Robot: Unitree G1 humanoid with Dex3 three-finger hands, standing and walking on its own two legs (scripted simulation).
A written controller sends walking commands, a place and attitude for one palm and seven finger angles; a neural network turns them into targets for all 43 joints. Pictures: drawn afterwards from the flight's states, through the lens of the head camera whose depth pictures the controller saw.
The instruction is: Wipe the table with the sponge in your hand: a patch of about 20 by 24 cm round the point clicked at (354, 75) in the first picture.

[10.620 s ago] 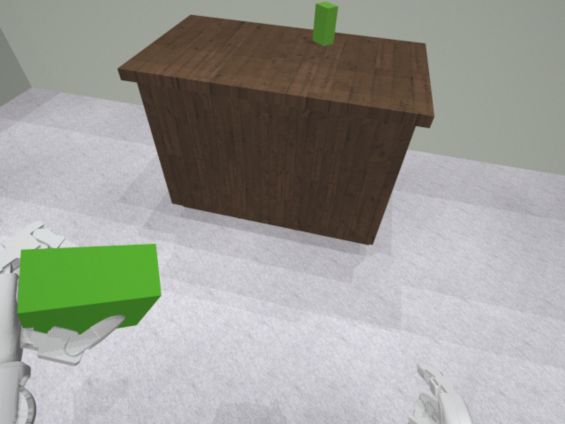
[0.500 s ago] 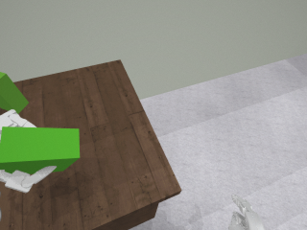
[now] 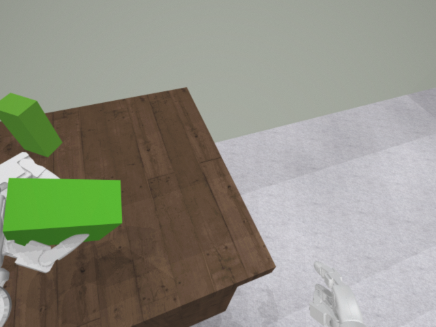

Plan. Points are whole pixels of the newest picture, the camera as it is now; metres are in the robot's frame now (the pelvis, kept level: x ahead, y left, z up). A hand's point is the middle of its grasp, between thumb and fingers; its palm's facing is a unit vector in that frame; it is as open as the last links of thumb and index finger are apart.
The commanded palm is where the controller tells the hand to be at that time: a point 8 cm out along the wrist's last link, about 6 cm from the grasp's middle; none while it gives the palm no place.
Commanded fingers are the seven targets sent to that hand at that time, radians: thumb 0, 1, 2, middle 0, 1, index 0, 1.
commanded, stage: come to a stop and stand still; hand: left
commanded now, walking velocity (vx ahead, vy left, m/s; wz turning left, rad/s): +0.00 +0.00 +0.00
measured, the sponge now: (78, 215) +0.23 +0.22 +0.14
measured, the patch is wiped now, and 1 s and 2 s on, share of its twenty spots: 0.00 0.00 0.00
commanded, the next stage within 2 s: look again from close up in 0.44 s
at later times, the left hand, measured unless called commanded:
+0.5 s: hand (45, 229) +0.20 +0.24 +0.15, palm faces +0.33 -0.85 -0.42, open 9.4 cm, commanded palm +0.15 +0.28 +0.17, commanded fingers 0.00 0.10 1.30 -1.20 -1.60 -1.20 -1.60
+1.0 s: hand (50, 223) +0.21 +0.24 +0.16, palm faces +0.34 -0.85 -0.40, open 9.4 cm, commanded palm +0.15 +0.27 +0.17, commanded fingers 0.00 0.10 1.30 -1.20 -1.60 -1.20 -1.60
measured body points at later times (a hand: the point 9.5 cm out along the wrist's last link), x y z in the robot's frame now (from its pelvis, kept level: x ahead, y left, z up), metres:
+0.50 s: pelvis -0.02 +0.00 +0.00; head +0.00 +0.01 +0.45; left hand +0.18 +0.28 +0.18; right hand +0.14 -0.24 -0.08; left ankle +0.01 +0.07 -0.74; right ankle -0.01 -0.11 -0.74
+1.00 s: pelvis -0.01 -0.01 +0.00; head +0.01 +0.00 +0.45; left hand +0.18 +0.28 +0.18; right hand +0.17 -0.24 -0.07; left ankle +0.01 +0.07 -0.74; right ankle -0.01 -0.11 -0.74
